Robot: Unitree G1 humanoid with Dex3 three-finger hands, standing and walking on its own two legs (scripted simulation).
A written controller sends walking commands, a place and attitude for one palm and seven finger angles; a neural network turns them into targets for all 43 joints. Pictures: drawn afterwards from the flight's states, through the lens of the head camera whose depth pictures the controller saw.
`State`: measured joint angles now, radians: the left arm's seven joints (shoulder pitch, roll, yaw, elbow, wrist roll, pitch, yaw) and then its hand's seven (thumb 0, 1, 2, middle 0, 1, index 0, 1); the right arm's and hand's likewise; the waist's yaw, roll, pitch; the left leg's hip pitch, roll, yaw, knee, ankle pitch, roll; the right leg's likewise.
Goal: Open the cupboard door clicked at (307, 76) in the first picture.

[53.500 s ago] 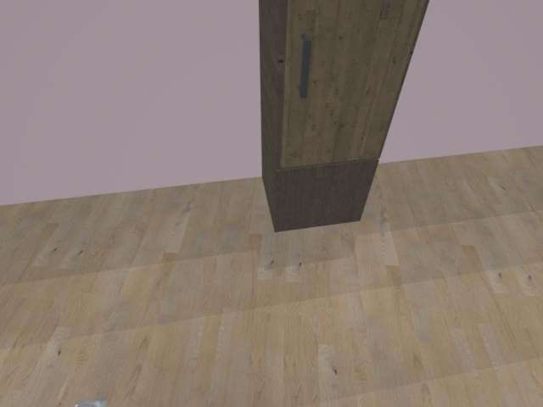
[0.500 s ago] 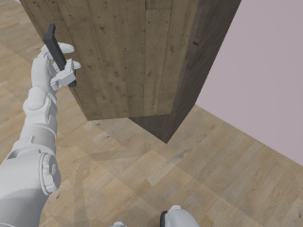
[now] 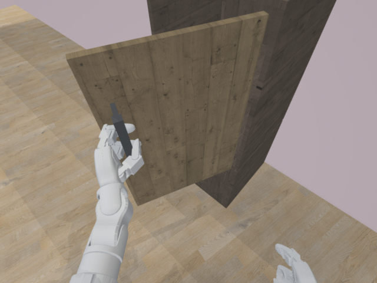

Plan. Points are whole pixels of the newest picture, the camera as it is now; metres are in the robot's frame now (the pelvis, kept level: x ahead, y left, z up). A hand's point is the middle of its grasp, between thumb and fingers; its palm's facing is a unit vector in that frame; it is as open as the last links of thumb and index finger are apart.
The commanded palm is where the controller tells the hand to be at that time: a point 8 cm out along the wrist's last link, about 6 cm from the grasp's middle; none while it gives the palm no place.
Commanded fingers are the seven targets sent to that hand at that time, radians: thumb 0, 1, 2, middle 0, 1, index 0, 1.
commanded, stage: pull the door open along its arc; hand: left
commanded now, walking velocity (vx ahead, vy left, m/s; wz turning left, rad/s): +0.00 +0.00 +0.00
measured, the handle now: (125, 138) +0.40 +0.16 +0.08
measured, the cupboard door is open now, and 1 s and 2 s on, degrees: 65 84 85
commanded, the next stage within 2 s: open thumb and fingers to let go in 0.46 s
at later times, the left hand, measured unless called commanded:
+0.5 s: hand (174, 194) +0.27 +0.04 +0.08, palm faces +0.30 -0.95 -0.04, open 5.8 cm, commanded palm +0.21 +0.08 +0.07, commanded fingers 0.00 0.90 0.90 -0.40 -1.35 -0.40 -1.35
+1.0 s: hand (174, 191) +0.27 +0.04 +0.08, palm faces +0.40 -0.92 -0.03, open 11.1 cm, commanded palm +0.22 +0.08 +0.07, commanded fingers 0.00 -0.50 0.30 -0.29 -1.15 -0.29 -1.15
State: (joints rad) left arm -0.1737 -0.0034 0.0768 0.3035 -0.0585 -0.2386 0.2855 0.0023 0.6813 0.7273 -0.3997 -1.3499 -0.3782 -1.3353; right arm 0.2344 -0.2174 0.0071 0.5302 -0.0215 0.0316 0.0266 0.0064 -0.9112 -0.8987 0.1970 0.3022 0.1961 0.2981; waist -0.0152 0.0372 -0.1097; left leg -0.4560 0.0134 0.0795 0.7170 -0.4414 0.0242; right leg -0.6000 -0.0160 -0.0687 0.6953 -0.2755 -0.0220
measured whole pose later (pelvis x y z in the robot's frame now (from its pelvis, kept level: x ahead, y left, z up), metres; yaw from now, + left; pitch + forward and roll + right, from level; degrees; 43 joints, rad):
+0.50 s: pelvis +0.00 -0.03 +0.00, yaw +2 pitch +5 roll +0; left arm 0.20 -0.05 -0.32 -0.08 0.06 -0.05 0.53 0.01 0.71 0.76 -0.35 -1.33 -0.38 -1.35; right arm 0.19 -0.18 0.01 0.54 -0.04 0.07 0.03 0.01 -0.91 -0.90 0.20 0.30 0.20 0.30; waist -0.01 0.06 -0.08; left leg -0.35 0.03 0.02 0.72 -0.46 -0.01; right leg -0.48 -0.01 -0.12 0.72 -0.32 -0.06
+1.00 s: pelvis -0.03 -0.04 +0.00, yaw +4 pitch +4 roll +1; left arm 0.01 -0.10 -0.23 0.11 0.06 -0.09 0.56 0.01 -0.06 0.49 -0.33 -1.25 -0.33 -1.25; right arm 0.17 -0.20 0.01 0.58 -0.05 0.03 -0.02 0.01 -0.91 -0.90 0.20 0.30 0.20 0.30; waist 0.01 0.05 -0.06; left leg -0.39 0.02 0.00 0.74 -0.41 -0.03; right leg -0.52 -0.02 -0.14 0.73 -0.29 -0.08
